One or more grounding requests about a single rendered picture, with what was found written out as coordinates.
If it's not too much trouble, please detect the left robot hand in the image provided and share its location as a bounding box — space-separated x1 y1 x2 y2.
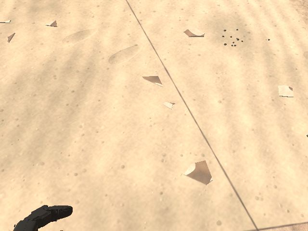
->
13 205 73 231

